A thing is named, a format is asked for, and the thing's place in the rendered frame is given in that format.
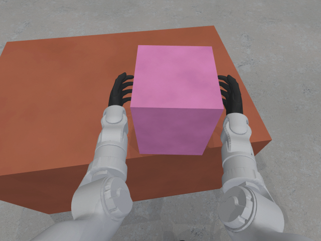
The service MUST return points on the robot left upper arm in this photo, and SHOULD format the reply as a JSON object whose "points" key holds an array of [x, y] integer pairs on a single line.
{"points": [[98, 210]]}

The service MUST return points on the left robot forearm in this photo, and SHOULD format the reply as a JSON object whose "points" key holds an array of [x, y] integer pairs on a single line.
{"points": [[111, 149]]}

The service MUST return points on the left robot hand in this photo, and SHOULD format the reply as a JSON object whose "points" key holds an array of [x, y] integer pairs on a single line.
{"points": [[117, 93]]}

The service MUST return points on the robot right upper arm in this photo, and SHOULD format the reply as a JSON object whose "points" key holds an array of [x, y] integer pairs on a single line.
{"points": [[249, 216]]}

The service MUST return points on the right robot hand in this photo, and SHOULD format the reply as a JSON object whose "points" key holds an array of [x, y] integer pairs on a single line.
{"points": [[233, 101]]}

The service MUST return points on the pedestal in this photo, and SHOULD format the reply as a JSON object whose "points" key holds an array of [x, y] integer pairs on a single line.
{"points": [[53, 93]]}

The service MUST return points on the carton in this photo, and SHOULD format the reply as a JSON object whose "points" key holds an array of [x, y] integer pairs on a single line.
{"points": [[176, 100]]}

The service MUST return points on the right robot forearm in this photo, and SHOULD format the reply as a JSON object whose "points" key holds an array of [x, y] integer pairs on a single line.
{"points": [[238, 159]]}

